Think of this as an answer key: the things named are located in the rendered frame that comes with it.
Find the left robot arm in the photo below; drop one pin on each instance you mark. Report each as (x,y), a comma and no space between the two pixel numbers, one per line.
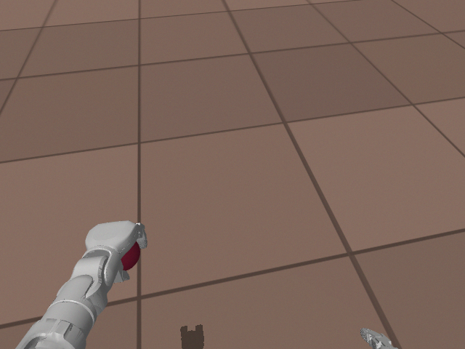
(69,319)

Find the right robot hand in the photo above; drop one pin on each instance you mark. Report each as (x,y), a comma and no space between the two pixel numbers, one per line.
(376,340)

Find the ball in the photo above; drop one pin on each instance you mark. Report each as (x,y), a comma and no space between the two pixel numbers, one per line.
(131,257)

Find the left robot hand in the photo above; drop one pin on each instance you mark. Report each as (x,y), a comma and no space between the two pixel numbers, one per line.
(120,236)

